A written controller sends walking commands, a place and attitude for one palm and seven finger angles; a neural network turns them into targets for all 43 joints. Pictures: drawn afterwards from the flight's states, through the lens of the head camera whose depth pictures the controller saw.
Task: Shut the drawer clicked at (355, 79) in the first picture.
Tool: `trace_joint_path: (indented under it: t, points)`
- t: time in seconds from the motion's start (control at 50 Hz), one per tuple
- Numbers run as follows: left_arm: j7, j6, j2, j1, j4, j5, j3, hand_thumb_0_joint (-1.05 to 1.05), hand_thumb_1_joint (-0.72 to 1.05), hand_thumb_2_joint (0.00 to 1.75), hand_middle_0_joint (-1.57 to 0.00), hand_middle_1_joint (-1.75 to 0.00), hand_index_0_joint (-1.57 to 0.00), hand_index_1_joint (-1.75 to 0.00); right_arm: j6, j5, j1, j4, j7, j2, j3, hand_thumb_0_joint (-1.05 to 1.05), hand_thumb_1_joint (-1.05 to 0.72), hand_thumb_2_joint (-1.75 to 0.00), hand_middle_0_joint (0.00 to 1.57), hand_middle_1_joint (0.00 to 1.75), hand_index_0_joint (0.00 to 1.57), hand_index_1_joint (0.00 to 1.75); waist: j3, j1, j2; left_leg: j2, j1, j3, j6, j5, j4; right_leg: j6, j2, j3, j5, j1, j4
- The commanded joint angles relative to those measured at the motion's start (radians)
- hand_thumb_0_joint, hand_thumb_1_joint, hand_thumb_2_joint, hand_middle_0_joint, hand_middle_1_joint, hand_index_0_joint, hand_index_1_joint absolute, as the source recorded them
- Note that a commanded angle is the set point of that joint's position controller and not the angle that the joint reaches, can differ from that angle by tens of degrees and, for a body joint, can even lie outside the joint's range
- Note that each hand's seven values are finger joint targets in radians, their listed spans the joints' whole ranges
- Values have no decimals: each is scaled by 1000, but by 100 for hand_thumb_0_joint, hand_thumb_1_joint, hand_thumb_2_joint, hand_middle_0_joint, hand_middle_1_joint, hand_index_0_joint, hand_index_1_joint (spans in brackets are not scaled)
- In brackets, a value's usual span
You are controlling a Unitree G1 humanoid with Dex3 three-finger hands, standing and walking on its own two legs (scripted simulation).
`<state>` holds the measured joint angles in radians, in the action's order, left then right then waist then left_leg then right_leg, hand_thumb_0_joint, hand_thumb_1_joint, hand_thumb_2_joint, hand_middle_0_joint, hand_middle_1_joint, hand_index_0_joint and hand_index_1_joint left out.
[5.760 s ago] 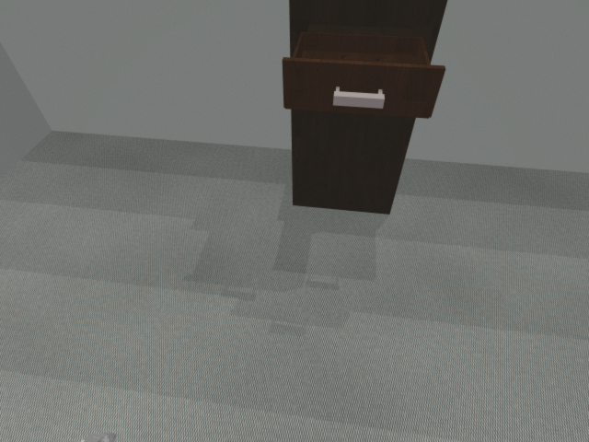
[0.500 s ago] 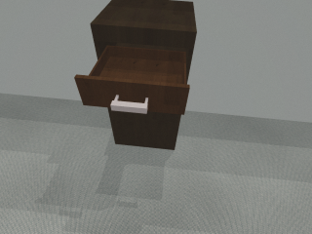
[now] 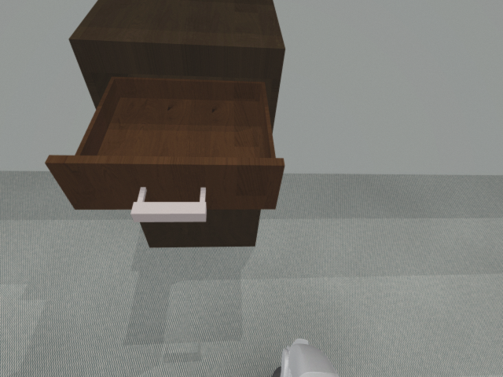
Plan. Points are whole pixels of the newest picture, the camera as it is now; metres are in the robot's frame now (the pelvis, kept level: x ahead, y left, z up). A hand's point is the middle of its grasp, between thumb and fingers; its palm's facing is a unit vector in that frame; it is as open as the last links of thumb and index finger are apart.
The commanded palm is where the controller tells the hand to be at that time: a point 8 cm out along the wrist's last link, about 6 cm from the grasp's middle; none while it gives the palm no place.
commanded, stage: take the last steps up to it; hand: left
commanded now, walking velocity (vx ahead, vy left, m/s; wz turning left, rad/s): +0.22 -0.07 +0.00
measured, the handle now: (171, 202) +0.42 +0.16 +0.00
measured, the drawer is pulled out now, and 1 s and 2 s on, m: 0.30 0.30 0.30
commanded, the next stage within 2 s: come to a stop and stand still in 0.14 s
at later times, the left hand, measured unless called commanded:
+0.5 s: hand (173, 368) +0.17 +0.14 -0.18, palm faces +0.08 -0.97 -0.21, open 7.2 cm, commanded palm none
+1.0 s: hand out of the picture +0.08 +0.10 -0.17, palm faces +0.05 -0.97 -0.25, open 7.4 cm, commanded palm none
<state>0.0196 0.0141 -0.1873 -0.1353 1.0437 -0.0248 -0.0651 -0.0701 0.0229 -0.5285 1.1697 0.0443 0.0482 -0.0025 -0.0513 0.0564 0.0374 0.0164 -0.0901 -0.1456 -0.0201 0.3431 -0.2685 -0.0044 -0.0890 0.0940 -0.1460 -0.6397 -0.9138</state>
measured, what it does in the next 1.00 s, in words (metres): walks ahead: right foot, then left foot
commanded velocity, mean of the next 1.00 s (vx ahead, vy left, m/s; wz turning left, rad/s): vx -0.05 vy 0.00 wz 0.01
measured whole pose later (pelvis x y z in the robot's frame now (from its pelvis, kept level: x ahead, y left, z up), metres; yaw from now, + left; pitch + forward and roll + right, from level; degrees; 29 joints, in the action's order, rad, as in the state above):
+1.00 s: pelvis +0.08 -0.08 +0.00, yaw +0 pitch -1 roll +1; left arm -0.03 0.02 -0.14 -0.32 1.08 -0.02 -0.02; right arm 0.05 0.01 -0.19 1.05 0.02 0.19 -0.06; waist -0.03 -0.01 -0.04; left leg 0.03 0.34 -0.01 0.01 0.26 -0.55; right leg -0.03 -0.01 0.02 -0.32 -0.17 -0.51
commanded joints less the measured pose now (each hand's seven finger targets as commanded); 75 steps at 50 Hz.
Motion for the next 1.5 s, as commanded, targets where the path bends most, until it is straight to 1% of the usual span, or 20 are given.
trace_joint_path:
  t: [0.0,0.04,0.08,0.1,0.12,0.18,0.26,0.48,0.52,0.56,0.66,0.8,0.84,0.88,0.92,1.12,1.4,1.42,1.44,1.48]
  points:
    - [3,-35,8,127,-100,10,15,0,90,90,-20,-30,-20,-30,-8,9,-94,-1,9,181,-39,0,-90,-90,20,30,20,30,-130,2,-177,270,53,92,-105,-811,-13,-41,29,30,-52,36,191]
    - [-5,-46,-15,16,-72,9,8,0,90,90,-20,-30,-20,-30,-3,5,-71,2,8,200,-46,0,-90,-90,20,30,20,30,-56,-48,-173,267,67,84,-93,-978,-140,-63,76,59,-62,238,279]
    - [-14,-66,-86,-255,12,4,-17,0,90,90,-20,-30,-20,-30,-1,-10,-27,-8,-2,210,-57,0,-90,-90,20,30,20,30,103,-168,-113,209,225,54,-39,-807,-441,-86,58,25,89,651,387]
    - [-29,-77,-173,-355,39,-1,-39,0,90,90,-20,-30,-20,-30,-3,-25,-87,-19,-11,151,-53,0,-90,-90,20,30,20,30,234,-181,86,96,477,6,1,-290,-745,-178,-201,-259,293,913,399]
    - [-34,-80,-227,-394,46,16,-44,0,90,90,-20,-30,-20,-30,4,-33,-78,-49,-7,133,-47,0,-90,-90,20,30,20,30,288,-157,132,-8,576,60,14,279,-1058,-285,-396,-509,573,908,500]
    - [-46,-68,-114,-157,-14,20,-17,0,90,90,-20,-30,-20,-30,33,-9,65,-84,-18,120,-56,0,-90,-90,20,30,20,30,45,-91,39,115,610,161,2,98,-1097,-245,-291,-345,101,463,638]
    - [-57,-75,-32,-54,-35,6,16,0,90,90,-20,-30,-20,-30,69,-2,2,-64,-15,60,-36,0,-90,-90,20,30,20,30,31,11,-4,112,428,123,44,40,-793,-178,-184,-105,299,225,659]
    - [-67,-20,-127,-138,-32,6,-13,0,90,90,-20,-30,-20,-30,96,-11,237,-160,-15,172,-61,0,-90,-90,20,30,20,30,51,-51,71,44,303,122,56,-141,-253,-153,-190,-184,425,386,486]
    - [-66,-8,-95,-164,-42,9,-9,0,90,90,-20,-30,-20,-30,86,-7,253,-175,-13,223,-67,0,-90,-90,20,30,20,30,64,-61,-85,175,191,220,-7,-566,-181,-62,-66,-93,205,310,396]
    - [-72,10,-73,-156,-55,13,2,0,90,90,-20,-30,-20,-30,85,-5,296,-203,-4,273,-68,0,-90,-90,20,30,20,30,60,-58,-307,324,291,368,-150,-792,-33,9,66,-30,-366,320,110]
    - [-67,17,-63,-205,-35,9,-7,0,90,90,-20,-30,-20,-30,81,-2,383,-236,4,264,-64,0,-90,-90,20,30,20,30,107,-79,-129,272,235,277,-180,-701,-90,25,74,-131,-352,222,-175]
    - [-61,12,-25,-240,-20,8,18,0,90,90,-20,-30,-20,-30,87,-6,341,-187,-13,268,-79,0,-90,-90,20,30,20,30,98,-58,-189,235,281,316,-136,-218,-21,19,60,-53,-294,388,284]
    - [-63,-1,-48,-302,9,3,19,0,90,90,-20,-30,-20,-30,89,-17,339,-181,-19,239,-79,0,-90,-90,20,30,20,30,70,-85,-95,145,369,248,-54,-97,-97,6,40,-80,-124,505,571]
    - [-61,-12,-145,-216,-17,1,14,0,90,90,-20,-30,-20,-30,96,-22,346,-198,-32,158,-60,0,-90,-90,20,30,20,30,0,-46,122,22,371,135,42,-14,-231,-98,-189,-325,-253,322,715]
    - [-63,-23,-134,-142,-31,2,10,0,90,90,-20,-30,-20,-30,107,-7,362,-190,-31,166,-66,0,-90,-90,20,30,20,30,-43,-50,246,27,343,156,34,-20,-339,-125,-178,-350,-247,221,747]
    - [-53,-27,-79,-193,50,23,25,0,90,90,-20,-30,-20,-30,70,-9,218,-54,-9,181,-25,0,-90,-90,20,30,20,30,-19,-64,-63,69,262,189,38,-284,-122,-38,-20,-178,-97,400,621]
    - [-53,-20,-44,-204,63,21,23,0,90,90,-20,-30,-20,-30,69,-7,127,-29,-5,147,-24,0,-90,-90,20,30,20,30,-68,-55,-29,58,312,183,35,-185,-111,-42,-12,-170,-236,366,643]
    - [-61,-42,-249,-164,-39,7,39,0,90,90,-20,-30,-20,-30,79,13,225,-159,-22,276,-36,0,-90,-90,20,30,20,30,-165,-36,-28,32,313,204,14,-155,-176,-42,21,-195,-259,301,625]
    - [-64,-49,-199,-161,-37,8,11,0,90,90,-20,-30,-20,-30,64,7,232,-179,-14,256,-67,0,-90,-90,20,30,20,30,-22,-48,-108,59,343,178,18,-82,-257,-52,-54,-220,-330,294,583]
    - [-67,-53,-152,-171,-54,4,21,0,90,90,-20,-30,-20,-30,66,3,194,-191,-14,187,-57,0,-90,-90,20,30,20,30,83,-35,15,24,380,164,24,-82,-359,-78,-93,-276,-294,332,613]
